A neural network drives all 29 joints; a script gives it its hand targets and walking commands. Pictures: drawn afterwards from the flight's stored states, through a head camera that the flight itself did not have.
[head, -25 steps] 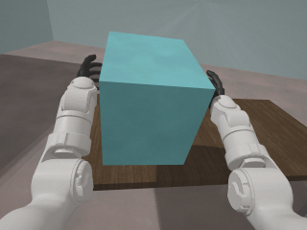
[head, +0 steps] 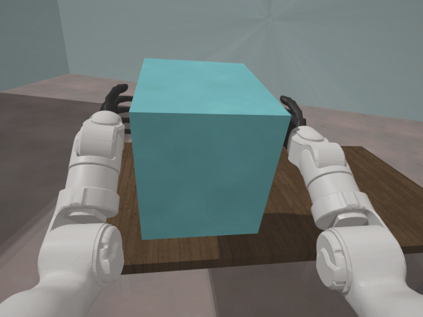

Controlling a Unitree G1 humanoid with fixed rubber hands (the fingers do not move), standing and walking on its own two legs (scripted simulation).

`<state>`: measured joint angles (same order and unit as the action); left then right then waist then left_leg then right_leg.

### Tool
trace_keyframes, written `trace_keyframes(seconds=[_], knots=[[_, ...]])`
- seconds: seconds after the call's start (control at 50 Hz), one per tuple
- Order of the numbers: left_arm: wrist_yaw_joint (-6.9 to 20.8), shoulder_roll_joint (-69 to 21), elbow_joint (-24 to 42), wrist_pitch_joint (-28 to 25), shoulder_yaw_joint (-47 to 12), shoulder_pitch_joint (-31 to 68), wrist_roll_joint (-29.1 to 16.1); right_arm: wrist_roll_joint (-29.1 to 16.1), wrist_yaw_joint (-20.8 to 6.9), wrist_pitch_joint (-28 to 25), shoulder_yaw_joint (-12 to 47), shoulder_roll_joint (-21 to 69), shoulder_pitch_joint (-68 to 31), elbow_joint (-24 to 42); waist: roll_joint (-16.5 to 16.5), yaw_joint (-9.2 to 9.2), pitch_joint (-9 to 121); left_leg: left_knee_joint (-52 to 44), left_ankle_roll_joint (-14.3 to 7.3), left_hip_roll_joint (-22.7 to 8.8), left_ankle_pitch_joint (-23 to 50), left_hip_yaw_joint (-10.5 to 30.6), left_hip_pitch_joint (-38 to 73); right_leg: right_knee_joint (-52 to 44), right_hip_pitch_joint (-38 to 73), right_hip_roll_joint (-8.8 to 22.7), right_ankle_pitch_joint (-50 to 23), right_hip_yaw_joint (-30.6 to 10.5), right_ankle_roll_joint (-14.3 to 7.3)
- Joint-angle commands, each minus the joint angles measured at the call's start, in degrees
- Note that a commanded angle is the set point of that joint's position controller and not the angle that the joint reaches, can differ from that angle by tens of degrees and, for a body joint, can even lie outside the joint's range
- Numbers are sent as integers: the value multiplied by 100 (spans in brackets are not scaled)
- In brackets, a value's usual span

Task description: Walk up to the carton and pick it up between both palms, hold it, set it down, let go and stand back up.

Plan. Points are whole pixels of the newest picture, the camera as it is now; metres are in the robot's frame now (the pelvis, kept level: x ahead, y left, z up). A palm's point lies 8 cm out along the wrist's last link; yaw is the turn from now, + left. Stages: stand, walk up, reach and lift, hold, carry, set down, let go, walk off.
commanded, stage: hold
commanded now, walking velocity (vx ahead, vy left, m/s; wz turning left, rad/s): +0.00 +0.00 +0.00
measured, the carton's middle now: (198, 141) +0.46 +0.04 +0.22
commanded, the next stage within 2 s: none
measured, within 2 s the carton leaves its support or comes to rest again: neither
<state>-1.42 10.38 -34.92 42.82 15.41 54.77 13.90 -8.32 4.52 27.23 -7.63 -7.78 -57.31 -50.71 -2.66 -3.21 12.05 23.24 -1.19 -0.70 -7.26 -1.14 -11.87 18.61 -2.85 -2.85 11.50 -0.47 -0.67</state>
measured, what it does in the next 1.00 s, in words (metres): stands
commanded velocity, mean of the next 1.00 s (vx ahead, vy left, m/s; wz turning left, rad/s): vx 0.00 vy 0.00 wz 0.00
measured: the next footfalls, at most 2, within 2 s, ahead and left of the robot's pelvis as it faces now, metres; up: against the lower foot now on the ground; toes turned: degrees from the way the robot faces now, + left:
none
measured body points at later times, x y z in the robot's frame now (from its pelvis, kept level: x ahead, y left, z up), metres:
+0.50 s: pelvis -0.01 +0.00 +0.00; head -0.11 +0.04 +0.44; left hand +0.38 +0.20 +0.26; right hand +0.38 -0.14 +0.27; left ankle +0.07 +0.10 -0.74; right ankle -0.01 -0.11 -0.74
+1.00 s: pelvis +0.00 +0.00 +0.00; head -0.08 +0.03 +0.44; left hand +0.39 +0.20 +0.26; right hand +0.39 -0.14 +0.28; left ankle +0.07 +0.10 -0.74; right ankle -0.01 -0.11 -0.74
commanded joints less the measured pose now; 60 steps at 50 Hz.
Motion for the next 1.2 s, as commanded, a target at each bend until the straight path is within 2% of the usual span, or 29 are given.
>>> trace_keyframes(seconds=[0.0,0.08,0.12,0.14,0.16,0.2,0.24,0.26,0.3,0.32,0.36,0.38,0.42,0.46,0.5,0.52,0.56,0.6,0.68,0.7,0.76,0.84,0.9,0.96,0.98,1.04,1.06,1.12,1.18], knots=[[1538,-3759,1010,-180,-1506,3859,-1209,-1106,-245,40,1134,2635,-4511,1563,442,-285,555,-847,232,-90,-214,291,918,-688,-176,129,-427,-172,56],[752,-4602,3021,-783,-2773,5586,-2170,-1749,-402,-391,2076,3750,-5793,3133,926,-214,3186,-393,353,-8,836,445,1921,-438,-415,-32,-1112,-24,114],[531,-4736,3445,-793,-3002,5754,-2318,-1605,-456,-316,2024,3656,-5013,2732,1214,-452,3420,-403,473,-162,943,557,2142,-336,-462,-95,-1211,45,57],[516,-4580,3272,-786,-2817,5733,-2264,-1565,-484,-335,2072,3699,-5020,2713,1076,-289,3496,-375,414,-109,1029,489,2171,-360,-498,-81,-1234,42,68],[532,-4430,3000,-701,-2657,5462,-2129,-1442,-448,-238,2016,3605,-4753,2511,916,-381,3001,-362,357,-40,1014,432,2209,-464,-671,-27,-1149,53,112],[713,-4085,1518,-365,-2085,4455,-1636,-1135,-394,-94,1616,3099,-4288,1763,730,-447,1480,-745,239,-145,-93,470,1548,-676,-601,79,-619,-58,102],[1023,-3506,451,-121,-1225,3704,-909,-810,-360,62,1190,2738,-4210,985,245,-283,214,-1026,35,-95,-735,332,969,-838,-422,226,-49,-110,98],[1192,-3485,296,-5,-1069,3489,-673,-659,-330,176,947,2511,-3909,623,334,-409,-211,-1178,66,-144,-975,332,889,-866,-285,223,78,-149,69],[1553,-3198,175,82,-756,3285,-461,-750,-293,366,1053,2443,-3920,760,74,-168,-392,-1160,-34,-32,-958,221,864,-912,-178,272,392,-268,54],[1660,-3140,198,122,-706,3267,-410,-780,-269,471,1041,2372,-3671,589,177,-230,-348,-1157,18,-52,-907,235,827,-820,-44,251,425,-248,45],[1813,-3271,151,113,-907,3719,-660,-828,-225,529,797,2265,-4085,717,375,-321,-379,-1156,140,-88,-1202,281,751,-800,-430,237,649,-243,-9],[1821,-3354,262,48,-1018,3898,-812,-787,-224,505,607,2188,-4108,703,407,-436,-234,-1178,191,-179,-1357,379,556,-706,-371,158,613,-213,-8],[1669,-3773,1225,-189,-1523,4599,-1329,-1045,-271,351,970,2772,-4507,1302,568,-320,498,-1075,282,-180,-774,392,548,-575,-201,59,-72,-211,-1],[1285,-4158,2000,-448,-2120,5317,-1801,-1474,-340,72,1400,3161,-5218,2104,881,-311,1435,-933,391,-187,-309,509,870,-512,-178,30,-492,-203,-24],[918,-4622,2851,-648,-2930,5710,-2290,-1530,-359,-189,1639,3418,-5563,2895,1062,-551,2848,-643,509,-163,308,523,1576,-443,-279,-38,-948,-60,-1],[761,-4789,3081,-694,-2965,5610,-2351,-1712,-399,-282,1861,3545,-5622,3209,1057,-460,3278,-537,489,-168,762,522,1871,-404,-319,-88,-1151,-23,10],[538,-4620,3613,-762,-2997,5804,-2457,-1778,-444,-182,2069,3633,-5046,2886,1160,-464,3679,-274,496,-119,1458,551,2463,-366,-620,-110,-1428,22,78],[521,-4359,2856,-542,-2754,5163,-2173,-1608,-402,-50,1844,3141,-4528,2325,1198,-565,2999,-280,568,-181,1364,585,2444,-500,-720,-61,-1257,20,52],[1038,-3482,683,25,-1268,3377,-929,-1122,-285,332,1408,2504,-3890,1080,452,-311,465,-847,228,-87,195,363,1339,-768,-323,139,-730,-141,60],[1233,-3476,736,147,-1213,3107,-809,-1060,-230,449,1307,2269,-3509,923,461,-458,198,-916,282,-113,256,329,1229,-722,13,143,-933,-161,29],[1736,-2897,652,345,-623,2719,-380,-1290,-97,765,1630,2482,-3499,1411,74,-73,-78,-795,21,153,407,164,1271,-712,-2,182,-784,-304,98],[1795,-3256,1571,225,-1230,3631,-1057,-1635,-37,801,1632,2575,-3890,1972,475,-191,518,-572,234,105,685,220,1203,-494,-281,18,-920,-157,88],[1407,-3810,2866,-49,-2065,4627,-1637,-2048,-78,542,2085,3197,-4506,2846,814,-207,1980,-339,385,146,1563,276,1570,-343,-45,-38,-1727,-92,70],[1001,-4263,3728,-248,-2706,5070,-2017,-2162,-185,369,2172,3255,-4557,3156,1149,-386,3160,-163,613,-5,2204,480,2334,-283,-84,-117,-2012,-28,16],[877,-4449,3881,-268,-3020,5063,-2229,-2114,-178,302,2133,3150,-4486,3324,1299,-586,3501,-45,735,-98,2591,546,2695,-288,-339,-188,-2107,13,-4],[875,-4205,2889,-118,-2749,4611,-1975,-1806,-196,389,1749,2743,-4161,2616,1355,-717,2441,-292,698,-175,1592,568,2224,-522,-449,-85,-1400,-27,-20],[933,-3986,2533,-55,-2433,4260,-1735,-1727,-193,373,1768,2739,-4168,2662,974,-608,2306,-351,516,-101,1306,490,2115,-528,-414,-50,-1363,-14,0],[1327,-3382,1046,164,-1312,3750,-933,-1133,-203,643,1192,2434,-3714,1159,473,-477,195,-966,250,-66,-369,299,1006,-701,-349,116,-270,-103,3],[1654,-3359,852,318,-1156,3371,-802,-1171,-177,755,1169,2220,-3803,1457,616,-354,83,-1043,229,-53,-613,306,686,-608,-36,112,-215,-245,-59]])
